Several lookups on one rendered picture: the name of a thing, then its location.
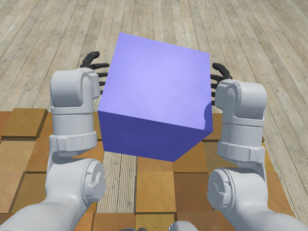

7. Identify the carton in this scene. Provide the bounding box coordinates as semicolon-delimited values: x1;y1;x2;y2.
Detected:
97;32;213;162

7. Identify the right robot hand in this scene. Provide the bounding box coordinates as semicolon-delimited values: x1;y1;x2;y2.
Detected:
210;63;232;106

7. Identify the robot right upper arm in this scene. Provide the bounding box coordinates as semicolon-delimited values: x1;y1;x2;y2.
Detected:
207;167;308;231

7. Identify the robot right forearm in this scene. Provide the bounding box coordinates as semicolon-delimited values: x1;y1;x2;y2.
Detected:
214;79;268;191

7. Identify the left robot hand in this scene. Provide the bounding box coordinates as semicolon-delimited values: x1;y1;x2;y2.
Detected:
80;51;109;95

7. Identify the robot left upper arm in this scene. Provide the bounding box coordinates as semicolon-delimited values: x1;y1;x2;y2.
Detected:
0;158;106;231

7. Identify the right robot thigh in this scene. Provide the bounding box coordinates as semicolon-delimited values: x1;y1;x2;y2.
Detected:
168;221;198;231

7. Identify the robot left forearm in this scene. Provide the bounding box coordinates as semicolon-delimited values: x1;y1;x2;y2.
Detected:
45;67;101;192

